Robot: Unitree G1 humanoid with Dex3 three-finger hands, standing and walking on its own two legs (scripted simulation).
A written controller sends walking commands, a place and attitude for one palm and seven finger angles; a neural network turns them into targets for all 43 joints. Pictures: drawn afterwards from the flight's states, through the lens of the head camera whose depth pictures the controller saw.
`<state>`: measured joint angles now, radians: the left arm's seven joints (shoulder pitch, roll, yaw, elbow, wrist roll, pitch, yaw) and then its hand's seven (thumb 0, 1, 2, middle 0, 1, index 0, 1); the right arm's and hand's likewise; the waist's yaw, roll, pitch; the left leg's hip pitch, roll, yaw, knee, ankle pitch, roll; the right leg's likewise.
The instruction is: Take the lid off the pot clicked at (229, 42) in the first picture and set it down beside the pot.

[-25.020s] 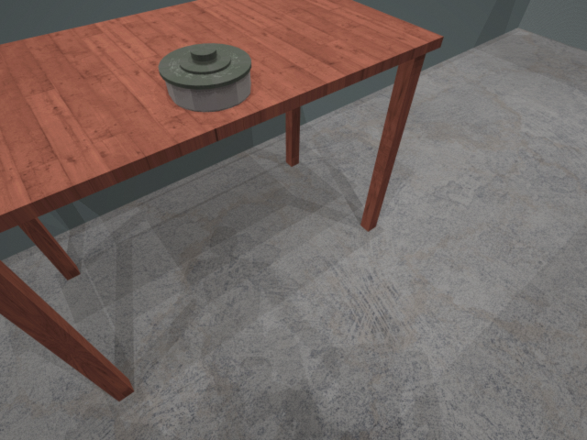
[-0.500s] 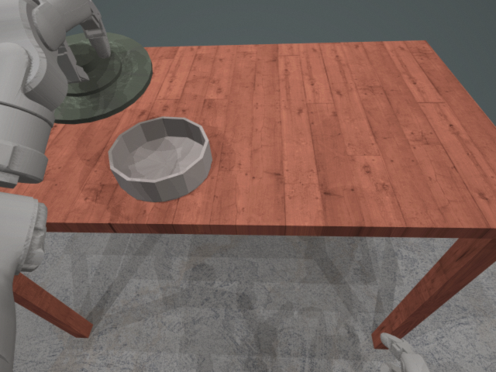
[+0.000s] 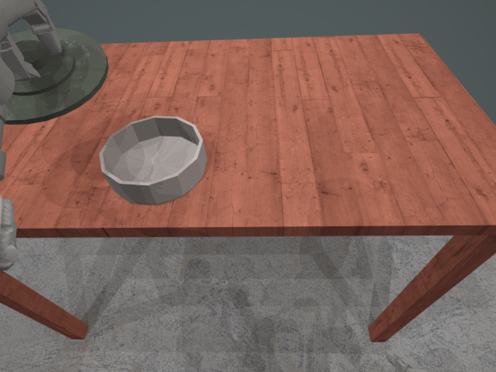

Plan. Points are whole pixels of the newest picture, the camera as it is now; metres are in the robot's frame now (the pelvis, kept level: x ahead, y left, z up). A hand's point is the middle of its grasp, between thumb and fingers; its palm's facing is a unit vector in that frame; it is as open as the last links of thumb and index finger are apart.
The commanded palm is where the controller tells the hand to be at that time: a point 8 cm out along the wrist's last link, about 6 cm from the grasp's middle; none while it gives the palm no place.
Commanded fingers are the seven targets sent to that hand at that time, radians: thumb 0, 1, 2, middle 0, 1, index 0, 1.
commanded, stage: move the lid sideways beside the pot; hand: left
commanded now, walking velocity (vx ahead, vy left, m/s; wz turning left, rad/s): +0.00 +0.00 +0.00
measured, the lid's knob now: (26, 56) +0.46 +0.30 +0.29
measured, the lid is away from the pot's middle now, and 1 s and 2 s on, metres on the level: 0.12 0.24 0.23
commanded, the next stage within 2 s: lower the lid onto the table in 1.00 s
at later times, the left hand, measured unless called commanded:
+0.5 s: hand out of the picture +0.42 +0.34 +0.30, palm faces -0.16 -0.06 -0.98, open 8.0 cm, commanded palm +0.41 +0.35 +0.38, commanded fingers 0.00 0.49 1.17 -0.82 -0.94 -0.87 -0.96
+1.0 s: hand out of the picture +0.41 +0.39 +0.30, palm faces -0.16 -0.10 -0.98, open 8.0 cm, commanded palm +0.42 +0.39 +0.38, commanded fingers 0.00 0.49 1.17 -0.82 -0.94 -0.87 -0.96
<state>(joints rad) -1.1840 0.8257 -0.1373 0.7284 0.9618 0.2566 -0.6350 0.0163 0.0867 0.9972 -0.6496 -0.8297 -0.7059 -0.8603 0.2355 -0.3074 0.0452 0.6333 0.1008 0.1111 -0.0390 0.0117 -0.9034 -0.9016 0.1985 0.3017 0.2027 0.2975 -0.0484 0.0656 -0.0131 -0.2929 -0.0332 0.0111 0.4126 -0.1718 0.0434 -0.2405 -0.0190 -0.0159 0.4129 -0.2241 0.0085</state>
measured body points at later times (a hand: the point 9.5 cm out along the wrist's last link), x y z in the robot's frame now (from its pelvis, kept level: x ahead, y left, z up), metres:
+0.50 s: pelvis +0.00 +0.00 +0.00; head +0.03 -0.02 +0.45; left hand +0.43 +0.34 +0.36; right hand +0.11 -0.26 -0.12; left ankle +0.02 +0.09 -0.74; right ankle -0.01 -0.13 -0.74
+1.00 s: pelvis +0.00 +0.00 +0.00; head +0.04 -0.01 +0.45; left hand +0.41 +0.39 +0.36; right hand +0.09 -0.27 -0.13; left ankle +0.02 +0.09 -0.74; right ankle -0.01 -0.13 -0.74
